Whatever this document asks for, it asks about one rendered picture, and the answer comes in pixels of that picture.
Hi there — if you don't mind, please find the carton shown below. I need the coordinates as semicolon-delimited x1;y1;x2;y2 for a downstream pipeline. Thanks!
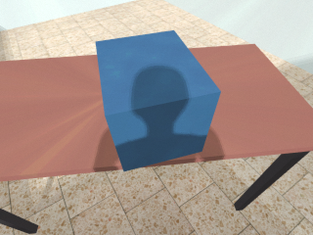
95;30;221;171

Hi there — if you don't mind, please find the table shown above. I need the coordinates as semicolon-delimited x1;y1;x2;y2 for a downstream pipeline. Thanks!
0;44;313;234

